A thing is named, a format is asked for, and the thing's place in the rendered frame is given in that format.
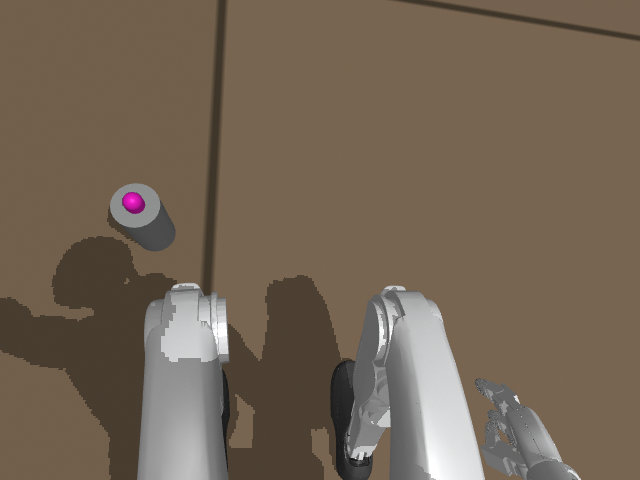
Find right robot arm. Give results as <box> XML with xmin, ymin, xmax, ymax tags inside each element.
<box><xmin>526</xmin><ymin>461</ymin><xmax>581</xmax><ymax>480</ymax></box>

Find bottle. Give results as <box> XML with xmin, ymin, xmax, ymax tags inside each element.
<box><xmin>110</xmin><ymin>183</ymin><xmax>176</xmax><ymax>251</ymax></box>

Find right robot foot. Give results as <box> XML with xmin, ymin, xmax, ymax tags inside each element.
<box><xmin>330</xmin><ymin>360</ymin><xmax>373</xmax><ymax>480</ymax></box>

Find right robot hand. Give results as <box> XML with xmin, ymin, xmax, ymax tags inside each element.
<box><xmin>475</xmin><ymin>378</ymin><xmax>563</xmax><ymax>480</ymax></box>

